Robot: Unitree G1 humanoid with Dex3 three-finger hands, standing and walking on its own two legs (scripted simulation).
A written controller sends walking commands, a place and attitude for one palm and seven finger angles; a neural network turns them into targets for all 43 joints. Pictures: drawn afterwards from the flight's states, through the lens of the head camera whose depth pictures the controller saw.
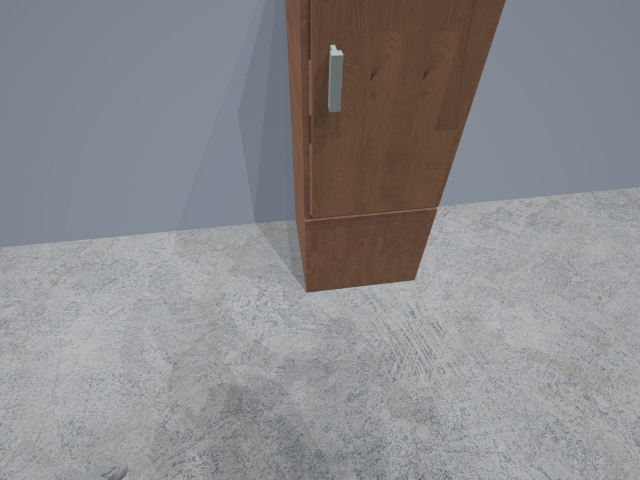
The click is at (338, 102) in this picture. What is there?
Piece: cupboard door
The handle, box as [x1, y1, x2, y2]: [328, 45, 343, 111]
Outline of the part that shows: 330,45 328,107 329,111 339,111 343,55 341,50 337,50 334,45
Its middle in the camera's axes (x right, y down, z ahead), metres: +0.03 -0.34 +0.83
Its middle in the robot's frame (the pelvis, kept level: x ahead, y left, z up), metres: +0.87 +0.02 +0.10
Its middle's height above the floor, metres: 0.87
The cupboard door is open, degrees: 0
